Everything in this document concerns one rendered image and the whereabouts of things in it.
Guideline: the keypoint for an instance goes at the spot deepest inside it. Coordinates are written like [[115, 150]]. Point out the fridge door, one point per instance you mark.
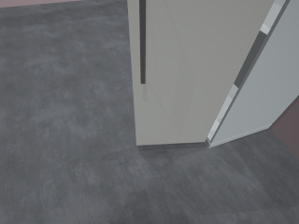
[[194, 52]]

